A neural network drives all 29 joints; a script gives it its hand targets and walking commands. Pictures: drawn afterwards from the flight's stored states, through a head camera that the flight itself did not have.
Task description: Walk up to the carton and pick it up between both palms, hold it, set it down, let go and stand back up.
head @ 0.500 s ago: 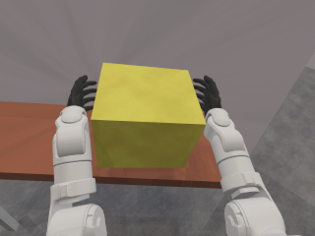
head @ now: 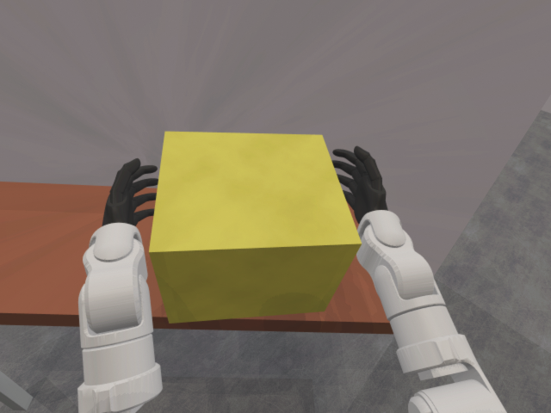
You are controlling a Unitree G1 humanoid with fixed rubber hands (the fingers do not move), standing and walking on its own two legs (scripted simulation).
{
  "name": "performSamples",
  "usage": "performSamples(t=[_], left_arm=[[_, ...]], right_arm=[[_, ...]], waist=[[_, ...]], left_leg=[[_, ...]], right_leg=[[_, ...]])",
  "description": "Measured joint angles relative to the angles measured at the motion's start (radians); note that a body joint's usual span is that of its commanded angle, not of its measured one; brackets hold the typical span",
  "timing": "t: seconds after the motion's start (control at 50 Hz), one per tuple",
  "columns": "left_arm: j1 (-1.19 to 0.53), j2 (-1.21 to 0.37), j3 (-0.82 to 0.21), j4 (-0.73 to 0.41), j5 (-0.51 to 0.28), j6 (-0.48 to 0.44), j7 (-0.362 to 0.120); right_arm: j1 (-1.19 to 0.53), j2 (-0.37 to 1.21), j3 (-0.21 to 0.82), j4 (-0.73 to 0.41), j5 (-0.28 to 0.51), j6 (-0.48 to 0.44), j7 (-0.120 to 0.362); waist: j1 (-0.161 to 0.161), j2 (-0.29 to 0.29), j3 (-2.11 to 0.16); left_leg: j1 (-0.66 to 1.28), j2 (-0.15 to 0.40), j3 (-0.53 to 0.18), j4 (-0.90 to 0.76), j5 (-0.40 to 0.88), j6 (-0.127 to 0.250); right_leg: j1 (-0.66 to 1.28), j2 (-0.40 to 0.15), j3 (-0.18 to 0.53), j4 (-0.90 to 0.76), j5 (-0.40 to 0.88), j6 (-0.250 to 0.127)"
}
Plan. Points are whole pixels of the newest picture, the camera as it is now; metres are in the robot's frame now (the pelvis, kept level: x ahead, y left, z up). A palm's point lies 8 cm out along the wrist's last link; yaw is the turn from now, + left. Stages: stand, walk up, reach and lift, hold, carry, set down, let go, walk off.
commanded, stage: hold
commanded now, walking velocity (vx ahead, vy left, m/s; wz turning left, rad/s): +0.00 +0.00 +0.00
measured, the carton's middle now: (248, 225) +0.35 +0.02 +0.12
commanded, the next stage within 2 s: none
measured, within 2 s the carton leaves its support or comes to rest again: neither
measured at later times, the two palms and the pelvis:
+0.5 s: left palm (127, 198) +0.35 +0.17 +0.19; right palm (371, 186) +0.35 -0.15 +0.19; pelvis -0.02 -0.01 +0.00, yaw -2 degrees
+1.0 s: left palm (134, 222) +0.31 +0.16 +0.18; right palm (384, 213) +0.31 -0.16 +0.18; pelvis -0.02 +0.00 +0.00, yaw -2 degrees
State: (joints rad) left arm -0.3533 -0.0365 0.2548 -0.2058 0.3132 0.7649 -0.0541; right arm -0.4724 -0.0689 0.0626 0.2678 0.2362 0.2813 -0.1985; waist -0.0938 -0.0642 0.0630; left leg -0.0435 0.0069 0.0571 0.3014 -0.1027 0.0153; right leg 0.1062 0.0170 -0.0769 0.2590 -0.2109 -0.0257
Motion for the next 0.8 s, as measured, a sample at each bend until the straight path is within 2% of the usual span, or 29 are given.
performSamples(t=[0.1,0.18,0.26,0.32,0.36,0.46,0.5,0.56,0.68,0.8], left_arm=[[-0.047,0.006,0.011,0.059,-0.005,0.000,0.000],[-0.143,0.016,0.035,0.189,0.003,-0.009,-0.003],[-0.254,0.030,0.080,0.333,0.016,-0.023,-0.014],[-0.279,0.039,0.084,0.337,0.011,-0.039,-0.012],[-0.275,0.041,0.086,0.326,0.012,-0.045,-0.014],[-0.306,0.031,0.142,0.417,0.045,-0.054,-0.044],[-0.290,0.031,0.135,0.393,0.038,-0.055,-0.042],[-0.227,0.040,0.095,0.292,0.018,-0.054,-0.031],[-0.159,0.032,0.072,0.200,0.029,-0.019,-0.029],[-0.040,0.006,0.014,0.045,0.006,-0.007,-0.003]], right_arm=[[-0.027,0.017,-0.037,0.029,-0.031,0.015,0.009],[-0.092,0.041,-0.102,0.121,-0.092,0.019,0.031],[-0.180,0.064,-0.176,0.232,-0.152,0.018,0.054],[-0.208,0.065,-0.188,0.240,-0.152,0.000,0.056],[-0.213,0.062,-0.178,0.244,-0.143,-0.012,0.052],[-0.250,0.069,-0.189,0.335,-0.183,-0.001,0.052],[-0.238,0.074,-0.188,0.319,-0.175,-0.009,0.052],[-0.197,0.071,-0.146,0.253,-0.127,-0.034,0.036],[-0.165,0.048,-0.081,0.219,-0.088,-0.024,0.028],[-0.049,0.015,-0.025,0.061,-0.023,-0.021,0.013]], waist=[[0.012,0.008,-0.014],[0.026,0.009,-0.039],[0.039,-0.002,-0.051],[0.034,0.011,-0.044],[0.032,0.013,-0.041],[0.050,-0.005,-0.051],[0.048,-0.007,-0.055],[0.034,-0.018,-0.049],[0.012,-0.023,-0.019],[-0.008,-0.011,-0.002]], left_leg=[[-0.007,0.009,0.004,-0.015,0.025,-0.004],[-0.022,0.012,0.012,-0.037,0.047,0.000],[-0.050,0.008,0.024,-0.037,0.018,0.012],[-0.058,0.019,0.014,-0.045,0.081,0.000],[-0.049,0.019,0.013,-0.042,0.076,-0.008],[-0.033,0.009,0.025,-0.034,0.026,0.014],[-0.034,0.013,0.021,-0.039,0.053,0.007],[-0.025,0.008,0.011,-0.028,0.033,-0.005],[0.008,-0.004,0.003,-0.015,0.003,0.003],[0.003,-0.008,-0.003,-0.003,-0.004,0.005]], right_leg=[[-0.024,0.008,0.005,0.015,0.011,-0.009],[-0.061,0.009,0.010,0.034,0.018,-0.010],[-0.111,-0.001,0.010,0.063,0.017,-0.008],[-0.116,0.010,0.002,0.062,0.023,-0.015],[-0.104,0.011,0.002,0.055,0.024,-0.016],[-0.093,0.002,0.017,0.060,0.010,-0.005],[-0.090,0.005,0.012,0.051,0.009,-0.009],[-0.060,0.002,0.003,0.027,0.009,-0.008],[-0.006,-0.008,-0.004,0.001,0.002,0.003],[0.003,-0.010,-0.007,-0.015,0.009,0.010]])
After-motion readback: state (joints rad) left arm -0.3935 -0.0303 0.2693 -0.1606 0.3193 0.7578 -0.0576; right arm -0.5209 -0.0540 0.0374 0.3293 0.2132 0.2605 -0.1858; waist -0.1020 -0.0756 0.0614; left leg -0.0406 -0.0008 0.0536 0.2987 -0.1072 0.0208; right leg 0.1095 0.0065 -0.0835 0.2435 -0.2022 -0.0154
